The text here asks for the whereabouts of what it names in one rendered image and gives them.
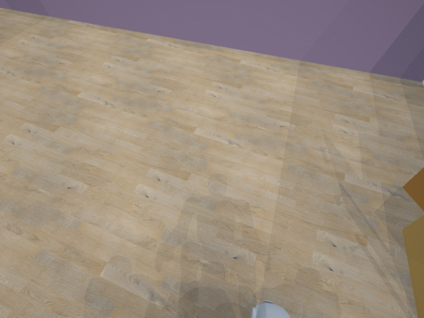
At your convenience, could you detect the right robot thigh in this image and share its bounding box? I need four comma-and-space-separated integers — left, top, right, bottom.
251, 303, 291, 318

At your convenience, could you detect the cupboard door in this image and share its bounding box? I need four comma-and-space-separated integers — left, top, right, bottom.
402, 168, 424, 211

